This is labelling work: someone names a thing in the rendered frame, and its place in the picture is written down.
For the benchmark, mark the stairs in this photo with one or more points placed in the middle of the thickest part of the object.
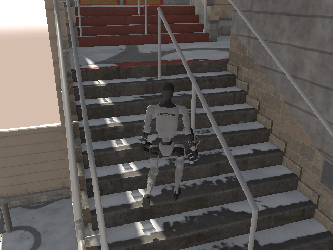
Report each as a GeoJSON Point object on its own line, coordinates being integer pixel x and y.
{"type": "Point", "coordinates": [114, 26]}
{"type": "Point", "coordinates": [212, 211]}

